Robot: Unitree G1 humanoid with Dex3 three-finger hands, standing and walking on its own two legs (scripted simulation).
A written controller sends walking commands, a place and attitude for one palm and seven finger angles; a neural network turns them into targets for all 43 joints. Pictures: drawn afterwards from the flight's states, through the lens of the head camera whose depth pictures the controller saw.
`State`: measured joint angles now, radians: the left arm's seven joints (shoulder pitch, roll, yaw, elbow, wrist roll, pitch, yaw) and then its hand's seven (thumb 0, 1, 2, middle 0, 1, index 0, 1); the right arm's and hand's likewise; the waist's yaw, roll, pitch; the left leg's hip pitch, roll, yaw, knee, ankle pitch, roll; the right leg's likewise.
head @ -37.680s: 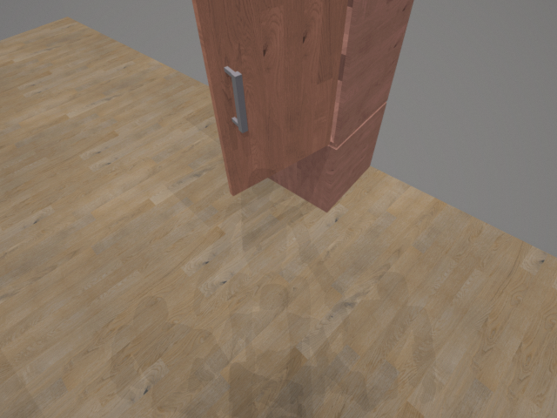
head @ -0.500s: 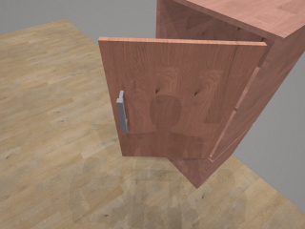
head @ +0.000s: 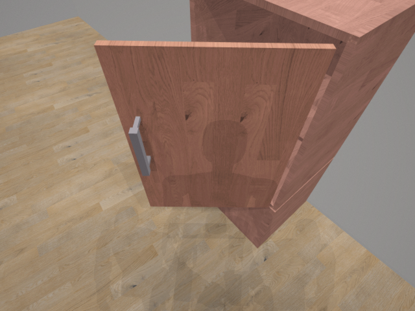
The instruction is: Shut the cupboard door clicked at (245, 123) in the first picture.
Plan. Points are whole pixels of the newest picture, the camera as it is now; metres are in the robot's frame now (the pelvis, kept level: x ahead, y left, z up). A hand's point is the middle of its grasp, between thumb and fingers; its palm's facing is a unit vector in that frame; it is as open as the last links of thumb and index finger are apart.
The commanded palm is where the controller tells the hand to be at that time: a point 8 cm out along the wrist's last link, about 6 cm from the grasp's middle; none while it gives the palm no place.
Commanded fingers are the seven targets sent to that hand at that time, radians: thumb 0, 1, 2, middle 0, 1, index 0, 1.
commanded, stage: come to a stop and stand still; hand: left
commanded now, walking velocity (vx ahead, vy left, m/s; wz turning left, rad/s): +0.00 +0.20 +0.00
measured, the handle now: (142, 147) +0.46 +0.19 +0.01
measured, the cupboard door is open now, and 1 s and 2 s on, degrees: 49 49 49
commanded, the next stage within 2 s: look again from close up in 1.98 s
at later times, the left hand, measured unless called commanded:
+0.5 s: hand out of the picture +0.00 +0.18 -0.17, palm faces +0.02 -0.98 -0.18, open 7.4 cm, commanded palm none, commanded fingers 0.00 0.90 0.90 -0.20 -0.30 -0.20 -0.30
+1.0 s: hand out of the picture +0.00 +0.26 -0.17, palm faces -0.02 -0.97 -0.24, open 7.4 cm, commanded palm none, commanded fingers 0.00 0.90 0.90 -0.20 -0.30 -0.20 -0.30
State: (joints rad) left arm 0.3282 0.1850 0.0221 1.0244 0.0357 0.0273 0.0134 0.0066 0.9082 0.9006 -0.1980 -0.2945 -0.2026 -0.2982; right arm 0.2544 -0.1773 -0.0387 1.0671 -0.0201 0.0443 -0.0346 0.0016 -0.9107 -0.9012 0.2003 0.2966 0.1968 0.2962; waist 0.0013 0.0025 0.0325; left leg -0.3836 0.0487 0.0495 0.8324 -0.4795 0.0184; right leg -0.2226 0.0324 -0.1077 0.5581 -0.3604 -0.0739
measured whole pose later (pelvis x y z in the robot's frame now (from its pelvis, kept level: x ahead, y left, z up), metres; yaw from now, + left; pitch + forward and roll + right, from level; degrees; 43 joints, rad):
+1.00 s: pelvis +0.00 +0.07 +0.01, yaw -1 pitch +1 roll +0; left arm 0.28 0.21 -0.01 1.06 0.02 0.02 0.03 0.01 0.91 0.90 -0.20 -0.29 -0.20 -0.30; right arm 0.28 -0.19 0.00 1.06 -0.01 -0.01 -0.03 0.00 -0.91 -0.90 0.20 0.30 0.20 0.30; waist 0.01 0.00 0.05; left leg -0.20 -0.14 0.10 0.37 -0.19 0.15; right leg -0.19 -0.03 -0.02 0.48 -0.31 -0.01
